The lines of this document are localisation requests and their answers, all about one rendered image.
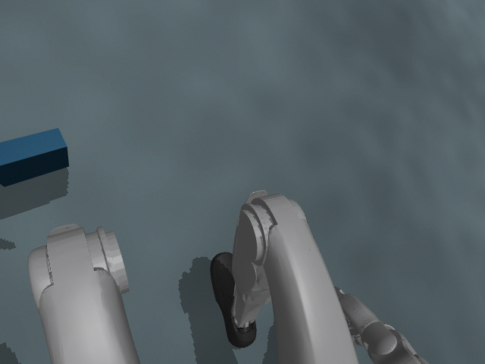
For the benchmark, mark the right robot arm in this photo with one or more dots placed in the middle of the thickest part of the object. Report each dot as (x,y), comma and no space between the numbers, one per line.
(386,345)

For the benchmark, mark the right robot foot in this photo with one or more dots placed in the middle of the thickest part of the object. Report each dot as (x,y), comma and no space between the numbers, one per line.
(223,285)

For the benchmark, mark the carton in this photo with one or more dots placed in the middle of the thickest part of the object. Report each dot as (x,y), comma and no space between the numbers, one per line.
(32,156)

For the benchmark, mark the right robot hand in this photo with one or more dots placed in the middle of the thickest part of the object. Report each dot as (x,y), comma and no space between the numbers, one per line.
(358,315)

